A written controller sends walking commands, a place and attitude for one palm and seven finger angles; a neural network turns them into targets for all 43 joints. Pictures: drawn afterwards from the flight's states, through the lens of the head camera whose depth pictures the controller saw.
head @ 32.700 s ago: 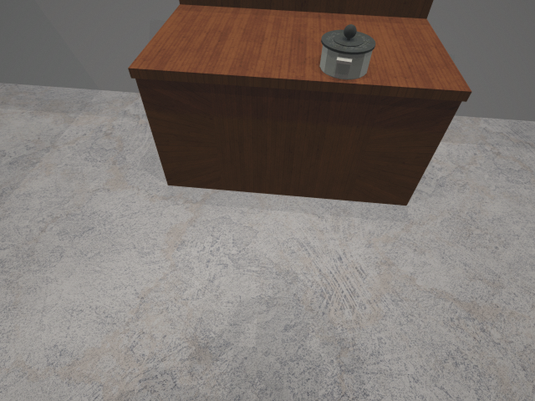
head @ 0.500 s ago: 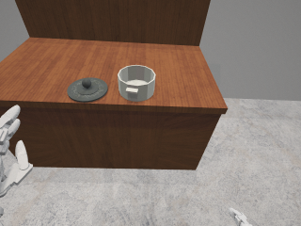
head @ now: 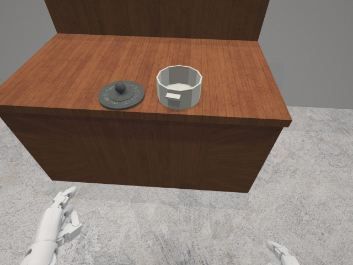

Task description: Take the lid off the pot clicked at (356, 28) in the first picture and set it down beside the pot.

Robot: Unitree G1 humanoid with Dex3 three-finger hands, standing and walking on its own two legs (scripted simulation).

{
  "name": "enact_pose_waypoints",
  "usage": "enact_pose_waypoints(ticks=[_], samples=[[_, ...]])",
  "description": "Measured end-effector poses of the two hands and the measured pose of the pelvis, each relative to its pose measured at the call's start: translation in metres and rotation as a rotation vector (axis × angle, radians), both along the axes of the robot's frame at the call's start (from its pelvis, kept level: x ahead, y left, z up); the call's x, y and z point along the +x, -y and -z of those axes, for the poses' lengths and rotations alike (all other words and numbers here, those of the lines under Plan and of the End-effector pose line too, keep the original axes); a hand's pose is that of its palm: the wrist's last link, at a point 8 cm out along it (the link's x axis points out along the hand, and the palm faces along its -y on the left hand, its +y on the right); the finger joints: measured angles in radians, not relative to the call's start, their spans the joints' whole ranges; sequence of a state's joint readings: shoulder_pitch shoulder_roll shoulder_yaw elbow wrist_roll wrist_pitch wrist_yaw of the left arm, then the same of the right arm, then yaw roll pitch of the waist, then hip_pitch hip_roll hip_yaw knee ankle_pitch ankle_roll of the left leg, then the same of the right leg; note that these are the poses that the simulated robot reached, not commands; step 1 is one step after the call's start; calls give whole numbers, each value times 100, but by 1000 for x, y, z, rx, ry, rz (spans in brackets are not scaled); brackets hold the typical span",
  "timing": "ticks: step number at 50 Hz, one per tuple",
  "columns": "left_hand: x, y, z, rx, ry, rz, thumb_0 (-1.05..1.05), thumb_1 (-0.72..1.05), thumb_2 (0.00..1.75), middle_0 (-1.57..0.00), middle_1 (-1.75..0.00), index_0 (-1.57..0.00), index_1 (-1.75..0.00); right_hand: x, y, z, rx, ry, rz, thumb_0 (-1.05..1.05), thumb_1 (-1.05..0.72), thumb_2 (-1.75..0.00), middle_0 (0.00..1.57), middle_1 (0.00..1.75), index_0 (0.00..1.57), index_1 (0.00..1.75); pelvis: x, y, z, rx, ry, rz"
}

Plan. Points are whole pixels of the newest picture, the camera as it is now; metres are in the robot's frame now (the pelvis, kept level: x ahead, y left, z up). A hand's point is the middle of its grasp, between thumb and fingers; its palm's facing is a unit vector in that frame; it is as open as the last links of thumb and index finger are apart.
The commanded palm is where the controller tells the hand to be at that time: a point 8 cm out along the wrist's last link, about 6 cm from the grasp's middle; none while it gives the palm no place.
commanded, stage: let the arm hang, fingers relaxed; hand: left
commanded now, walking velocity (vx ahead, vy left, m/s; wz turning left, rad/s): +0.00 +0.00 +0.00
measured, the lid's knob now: (120, 87) +0.77 +0.27 -0.05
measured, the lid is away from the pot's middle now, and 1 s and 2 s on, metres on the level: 0.25 0.25 0.25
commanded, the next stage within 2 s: look to check the result in 0.96 s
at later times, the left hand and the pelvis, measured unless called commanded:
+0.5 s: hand out of the picture -0.01 +0.17 -0.16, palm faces +0.02 -0.98 -0.20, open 7.3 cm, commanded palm none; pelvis +0.01 -0.01 +0.02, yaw +0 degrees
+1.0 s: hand out of the picture +0.03 +0.15 -0.17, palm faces +0.03 -0.98 -0.17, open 7.3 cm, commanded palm none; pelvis +0.03 -0.01 +0.02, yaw -1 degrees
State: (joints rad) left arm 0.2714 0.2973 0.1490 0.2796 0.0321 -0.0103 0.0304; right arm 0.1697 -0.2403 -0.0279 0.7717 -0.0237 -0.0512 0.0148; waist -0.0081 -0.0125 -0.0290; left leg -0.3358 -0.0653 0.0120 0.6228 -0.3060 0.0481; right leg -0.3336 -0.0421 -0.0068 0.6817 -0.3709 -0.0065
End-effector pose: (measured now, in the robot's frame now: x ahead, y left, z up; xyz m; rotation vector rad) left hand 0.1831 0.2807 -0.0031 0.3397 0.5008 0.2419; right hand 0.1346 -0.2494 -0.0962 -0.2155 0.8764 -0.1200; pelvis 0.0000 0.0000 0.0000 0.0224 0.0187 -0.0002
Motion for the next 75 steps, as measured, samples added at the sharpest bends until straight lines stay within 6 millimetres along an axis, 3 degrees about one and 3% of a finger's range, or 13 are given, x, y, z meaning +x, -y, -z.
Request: enact_pose_waypoints(ticks=[3, 5, 7, 14, 19, 24, 30, 40, 56, 75], samples=[[-41, 30, 78, -135, -351, -39, 0, 91, 90, -20, -30, -20, -30, -16, 2, 8, 4, -78, 35, 0, -91, -90, 20, 30, 20, 30, 1, 5, -1, -6, 21, 6], [-78, 57, 111, -217, -530, -29, 1, 91, 90, -20, -30, -20, -30, -32, 4, 10, 2, -141, 66, 0, -91, -90, 20, 30, 20, 30, 2, 8, -3, -16, 31, 6], [-112, 75, 130, -284, -647, -60, 0, 94, 90, -20, -30, -20, -30, -50, 4, 11, -7, -213, 92, 0, -91, -90, 20, 30, 20, 30, 3, 11, -5, -26, 35, 3], [-179, 58, 138, -277, -859, -145, -2, 100, 90, -21, -30, -21, -30, -117, -3, 17, -13, -472, 129, 0, -91, -90, 20, 30, 20, 30, 6, 12, -13, -45, 26, -9], [-202, 53, 131, -254, -945, -171, -1, 95, 90, -21, -30, -21, -30, -144, -13, 22, 19, -556, 158, 0, -91, -90, 20, 30, 20, 30, 8, 10, -15, -43, 27, -6], [-201, 58, 128, -248, -957, -167, 0, 93, 90, -20, -30, -20, -30, -152, -26, 28, 59, -577, 172, 0, -91, -90, 20, 30, 20, 30, 10, 8, -16, -40, 30, -1], [-179, 72, 130, -268, -908, -141, 0, 92, 90, -20, -30, -20, -30, -146, -38, 33, 97, -559, 174, 0, -91, -90, 20, 30, 20, 30, 13, 8, -16, -36, 31, 4], [-158, 77, 132, -267, -870, -133, 1, 94, 90, -20, -30, -20, -30, -138, -32, 33, 88, -543, 194, 1, -92, -90, 20, 30, 20, 30, 21, 12, -16, -33, 33, 11], [-156, 84, 133, -282, -894, -144, 1, 93, 90, -20, -30, -20, -30, -124, -24, 31, 72, -542, 199, 0, -92, -90, 20, 30, 20, 30, 32, 15, -16, -32, 31, 13], [-150, 87, 133, -281, -904, -146, 1, 93, 90, -20, -30, -20, -30, -121, -27, 32, 79, -556, 208, 0, -92, -90, 20, 30, 20, 30, 41, 16, -16, -31, 29, 16]])
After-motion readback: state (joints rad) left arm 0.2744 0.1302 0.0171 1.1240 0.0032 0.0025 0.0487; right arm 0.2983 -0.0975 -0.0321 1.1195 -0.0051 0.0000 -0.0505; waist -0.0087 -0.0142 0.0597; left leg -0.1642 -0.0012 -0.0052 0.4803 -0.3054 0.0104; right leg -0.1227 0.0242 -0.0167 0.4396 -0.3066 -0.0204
